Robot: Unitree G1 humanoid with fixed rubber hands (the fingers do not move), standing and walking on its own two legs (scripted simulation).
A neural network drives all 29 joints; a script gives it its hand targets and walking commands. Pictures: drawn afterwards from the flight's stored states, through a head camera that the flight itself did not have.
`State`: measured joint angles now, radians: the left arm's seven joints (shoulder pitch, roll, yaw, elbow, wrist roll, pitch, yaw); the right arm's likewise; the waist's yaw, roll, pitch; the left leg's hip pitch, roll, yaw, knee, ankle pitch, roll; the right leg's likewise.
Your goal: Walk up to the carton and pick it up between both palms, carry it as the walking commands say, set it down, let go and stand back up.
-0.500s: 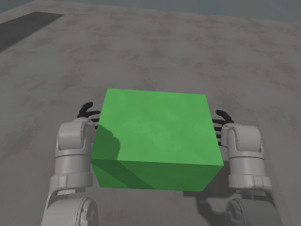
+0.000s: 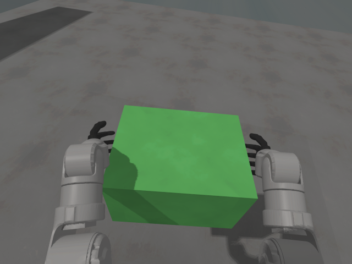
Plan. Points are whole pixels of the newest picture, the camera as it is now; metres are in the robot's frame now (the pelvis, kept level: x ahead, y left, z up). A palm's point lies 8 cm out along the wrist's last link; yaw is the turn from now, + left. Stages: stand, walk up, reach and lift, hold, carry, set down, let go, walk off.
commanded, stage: carry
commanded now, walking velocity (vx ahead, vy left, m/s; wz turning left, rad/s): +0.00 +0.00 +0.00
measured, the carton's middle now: (177, 166) +0.36 +0.01 +0.03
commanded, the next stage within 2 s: none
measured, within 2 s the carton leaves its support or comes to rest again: neither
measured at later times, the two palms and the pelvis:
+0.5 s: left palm (96, 151) +0.33 +0.19 +0.10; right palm (261, 162) +0.33 -0.18 +0.10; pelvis +0.01 +0.01 +0.00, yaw +0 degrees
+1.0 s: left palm (97, 153) +0.33 +0.19 +0.10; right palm (260, 164) +0.33 -0.18 +0.09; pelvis +0.01 +0.01 +0.00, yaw +1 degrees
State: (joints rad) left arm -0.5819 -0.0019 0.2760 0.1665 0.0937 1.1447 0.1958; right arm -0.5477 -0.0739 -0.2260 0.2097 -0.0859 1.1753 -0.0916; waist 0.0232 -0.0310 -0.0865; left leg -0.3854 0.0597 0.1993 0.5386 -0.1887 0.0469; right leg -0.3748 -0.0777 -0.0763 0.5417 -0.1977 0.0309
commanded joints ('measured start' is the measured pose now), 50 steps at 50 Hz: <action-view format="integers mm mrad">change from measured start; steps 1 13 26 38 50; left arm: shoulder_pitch -627 -576 -570 -549 -501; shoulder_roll -1084 -1069 -1050 -1038 -1020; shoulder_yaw -678 -678 -667 -654 -634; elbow -24 -24 -2 23 55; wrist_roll -440 -410 -399 -380 -356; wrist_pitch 18 -12 -48 -78 -117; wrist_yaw -428 -421 -421 -422 -420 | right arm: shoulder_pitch -791 -752 -747 -723 -680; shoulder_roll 1063 1059 1043 1031 1015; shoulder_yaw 565 563 556 539 529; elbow -192 -187 -169 -149 -133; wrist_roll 425 420 406 387 365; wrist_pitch -45 -63 -96 -123 -159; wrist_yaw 323 335 335 335 332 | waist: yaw -17 -16 -18 -18 -17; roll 38 26 19 22 19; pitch -338 -331 -321 -312 -316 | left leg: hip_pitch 169 163 165 162 165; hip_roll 116 109 104 105 104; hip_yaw -118 -119 -121 -121 -120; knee -97 -90 -90 -93 -92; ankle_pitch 48 76 51 65 58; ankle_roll -35 -29 -29 -29 -29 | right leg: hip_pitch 88 107 102 108 117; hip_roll -58 -69 -70 -72 -73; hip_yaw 41 37 36 32 33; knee -54 -56 -74 -74 -82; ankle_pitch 30 47 32 37 33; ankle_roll -35 -34 -33 -30 -30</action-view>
